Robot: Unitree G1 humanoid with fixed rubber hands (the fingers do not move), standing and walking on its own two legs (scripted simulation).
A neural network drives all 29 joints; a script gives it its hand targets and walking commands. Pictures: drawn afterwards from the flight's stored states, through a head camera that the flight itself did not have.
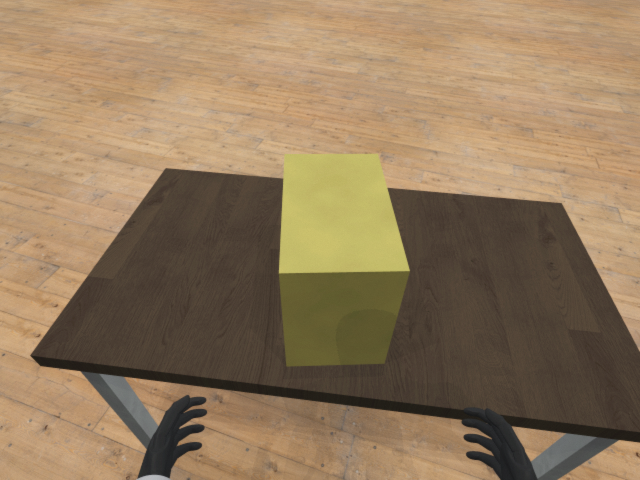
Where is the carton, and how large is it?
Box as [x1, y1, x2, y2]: [279, 154, 409, 366]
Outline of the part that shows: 285,154 279,258 279,281 286,366 384,363 409,269 377,154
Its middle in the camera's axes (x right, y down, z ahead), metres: +0.02 +0.04 +0.71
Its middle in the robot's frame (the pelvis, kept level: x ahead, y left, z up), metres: +0.52 -0.02 -0.05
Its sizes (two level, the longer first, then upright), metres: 0.294 0.177 0.255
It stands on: a table, 0.60 m high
